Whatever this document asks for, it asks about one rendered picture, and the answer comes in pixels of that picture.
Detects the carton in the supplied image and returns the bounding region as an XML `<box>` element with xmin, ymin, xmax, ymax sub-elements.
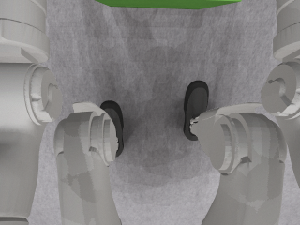
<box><xmin>95</xmin><ymin>0</ymin><xmax>242</xmax><ymax>10</ymax></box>

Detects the right robot forearm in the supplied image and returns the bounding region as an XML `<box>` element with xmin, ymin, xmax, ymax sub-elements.
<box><xmin>273</xmin><ymin>0</ymin><xmax>300</xmax><ymax>63</ymax></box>

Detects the left robot forearm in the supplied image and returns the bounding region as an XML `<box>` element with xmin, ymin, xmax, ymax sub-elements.
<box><xmin>0</xmin><ymin>0</ymin><xmax>51</xmax><ymax>64</ymax></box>

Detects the right robot foot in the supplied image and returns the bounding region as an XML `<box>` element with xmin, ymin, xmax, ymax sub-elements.
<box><xmin>183</xmin><ymin>80</ymin><xmax>209</xmax><ymax>141</ymax></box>

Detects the left robot thigh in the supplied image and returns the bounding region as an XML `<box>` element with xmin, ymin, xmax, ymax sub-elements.
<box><xmin>56</xmin><ymin>111</ymin><xmax>122</xmax><ymax>225</ymax></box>

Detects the right robot upper arm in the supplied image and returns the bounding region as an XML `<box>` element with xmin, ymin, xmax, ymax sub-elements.
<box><xmin>261</xmin><ymin>58</ymin><xmax>300</xmax><ymax>188</ymax></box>

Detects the left robot upper arm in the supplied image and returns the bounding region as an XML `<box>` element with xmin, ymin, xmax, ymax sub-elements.
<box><xmin>0</xmin><ymin>62</ymin><xmax>63</xmax><ymax>225</ymax></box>

